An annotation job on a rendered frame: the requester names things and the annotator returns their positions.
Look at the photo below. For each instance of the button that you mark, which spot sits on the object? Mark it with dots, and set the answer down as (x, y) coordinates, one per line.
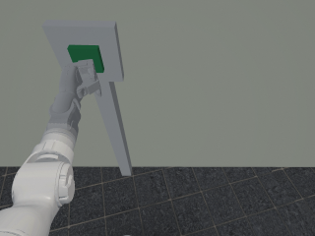
(86, 52)

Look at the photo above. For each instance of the left robot upper arm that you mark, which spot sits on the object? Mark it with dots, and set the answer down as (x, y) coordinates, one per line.
(40, 190)

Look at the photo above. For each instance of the left robot hand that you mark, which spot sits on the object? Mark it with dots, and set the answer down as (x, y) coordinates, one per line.
(71, 80)

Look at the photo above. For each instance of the panel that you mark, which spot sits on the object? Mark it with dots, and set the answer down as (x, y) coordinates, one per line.
(61, 34)

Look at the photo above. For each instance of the robot left forearm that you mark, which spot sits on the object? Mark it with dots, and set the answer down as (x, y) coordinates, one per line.
(60, 135)

